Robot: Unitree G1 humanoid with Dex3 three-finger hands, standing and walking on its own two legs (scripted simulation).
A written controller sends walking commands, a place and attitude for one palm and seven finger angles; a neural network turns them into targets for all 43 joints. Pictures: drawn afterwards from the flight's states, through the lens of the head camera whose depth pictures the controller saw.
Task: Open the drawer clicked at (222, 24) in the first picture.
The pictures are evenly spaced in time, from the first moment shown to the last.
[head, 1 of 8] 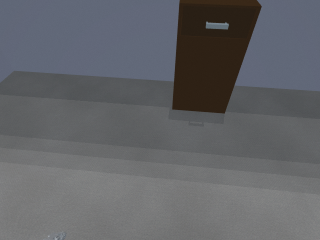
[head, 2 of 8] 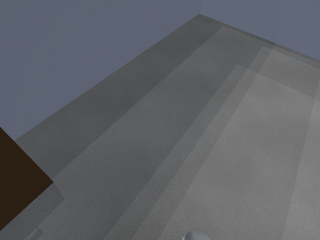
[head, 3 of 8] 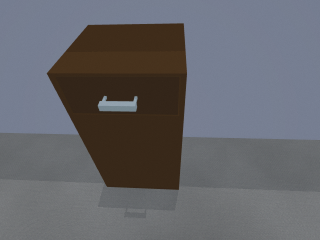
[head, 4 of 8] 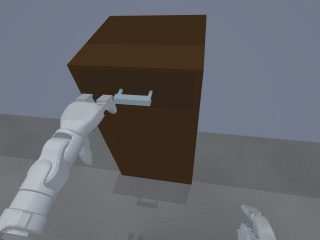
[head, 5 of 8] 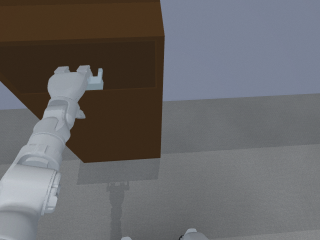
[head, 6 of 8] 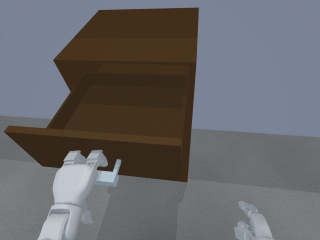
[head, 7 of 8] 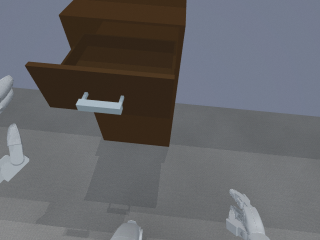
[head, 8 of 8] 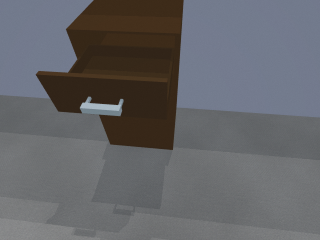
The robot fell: no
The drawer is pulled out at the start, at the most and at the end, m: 0.00 0.30 0.30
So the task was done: yes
